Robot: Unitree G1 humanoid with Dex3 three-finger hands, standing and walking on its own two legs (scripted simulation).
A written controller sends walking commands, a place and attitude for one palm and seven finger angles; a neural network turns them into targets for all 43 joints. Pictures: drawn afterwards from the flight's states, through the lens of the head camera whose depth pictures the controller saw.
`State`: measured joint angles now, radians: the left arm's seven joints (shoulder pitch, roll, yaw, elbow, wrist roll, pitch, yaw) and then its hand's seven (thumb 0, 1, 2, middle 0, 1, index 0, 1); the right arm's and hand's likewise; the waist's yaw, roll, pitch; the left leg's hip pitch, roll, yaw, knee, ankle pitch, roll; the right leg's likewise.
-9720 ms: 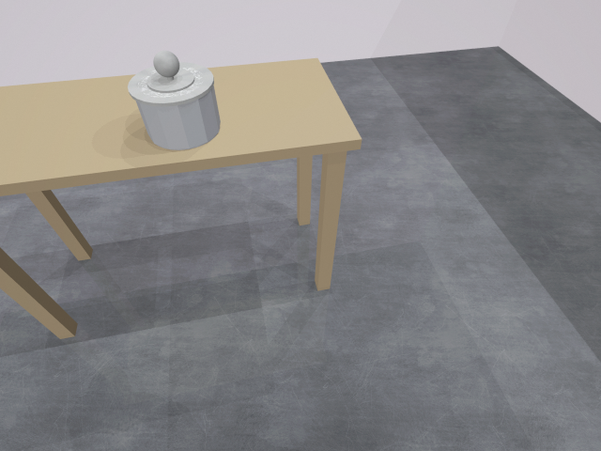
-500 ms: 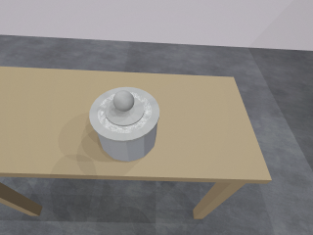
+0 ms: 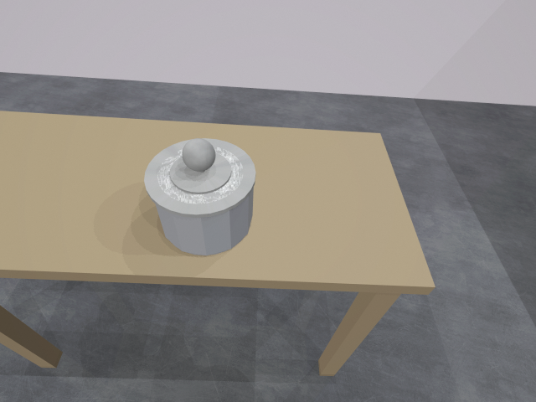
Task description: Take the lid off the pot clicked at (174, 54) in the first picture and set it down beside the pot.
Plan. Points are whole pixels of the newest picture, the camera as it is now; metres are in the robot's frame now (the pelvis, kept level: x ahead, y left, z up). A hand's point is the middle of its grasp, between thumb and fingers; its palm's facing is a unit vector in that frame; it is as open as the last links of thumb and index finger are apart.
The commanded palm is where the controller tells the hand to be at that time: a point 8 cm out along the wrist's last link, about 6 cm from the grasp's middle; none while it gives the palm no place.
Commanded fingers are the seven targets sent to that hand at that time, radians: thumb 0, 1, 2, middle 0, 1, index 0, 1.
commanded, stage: come to a stop and stand still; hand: left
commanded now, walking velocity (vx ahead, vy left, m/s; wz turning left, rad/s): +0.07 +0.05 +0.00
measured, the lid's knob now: (199, 154) +0.45 +0.15 +0.12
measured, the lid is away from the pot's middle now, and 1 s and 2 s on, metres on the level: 0.00 0.00 0.00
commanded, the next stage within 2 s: look again from close up in 0.88 s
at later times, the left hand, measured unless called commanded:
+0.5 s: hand out of the picture +0.03 +0.22 -0.18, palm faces +0.07 -0.98 -0.18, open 7.4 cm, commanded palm none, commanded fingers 0.00 0.90 0.90 -0.20 -0.30 -0.20 -0.30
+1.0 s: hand out of the picture +0.02 +0.25 -0.18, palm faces +0.02 -0.99 -0.17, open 7.4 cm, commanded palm none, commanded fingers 0.00 0.90 0.90 -0.20 -0.30 -0.20 -0.30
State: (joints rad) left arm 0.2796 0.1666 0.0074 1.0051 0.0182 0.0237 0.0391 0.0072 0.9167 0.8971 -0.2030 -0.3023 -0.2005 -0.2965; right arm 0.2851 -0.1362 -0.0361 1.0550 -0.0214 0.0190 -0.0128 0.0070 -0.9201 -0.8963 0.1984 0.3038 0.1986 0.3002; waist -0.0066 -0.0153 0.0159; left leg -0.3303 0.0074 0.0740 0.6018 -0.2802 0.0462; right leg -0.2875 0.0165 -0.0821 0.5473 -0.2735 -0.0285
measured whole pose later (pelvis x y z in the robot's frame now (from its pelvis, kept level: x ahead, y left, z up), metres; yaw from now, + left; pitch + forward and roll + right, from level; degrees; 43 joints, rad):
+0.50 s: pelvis +0.04 +0.06 +0.00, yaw +1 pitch -1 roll -2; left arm 0.33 0.13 0.00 1.06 0.01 -0.02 0.06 0.00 0.91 0.90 -0.20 -0.30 -0.20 -0.30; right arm 0.31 -0.15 0.00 1.07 -0.02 -0.01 -0.03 0.04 -0.94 -0.90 0.20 0.30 0.20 0.30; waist 0.00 0.01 0.01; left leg -0.24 -0.09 0.09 0.53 -0.29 0.14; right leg -0.20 -0.07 -0.07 0.51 -0.29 0.01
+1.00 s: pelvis +0.04 +0.08 +0.01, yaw -1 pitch -2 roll -1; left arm 0.35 0.16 0.00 1.07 0.01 0.01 0.05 0.00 0.91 0.90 -0.20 -0.30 -0.20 -0.30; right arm 0.30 -0.14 0.02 1.09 -0.01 -0.02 -0.03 0.01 -0.92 -0.90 0.20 0.30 0.20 0.30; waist 0.01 -0.03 0.03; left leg -0.15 -0.12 0.13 0.41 -0.25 0.15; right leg -0.17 -0.10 -0.02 0.46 -0.27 0.02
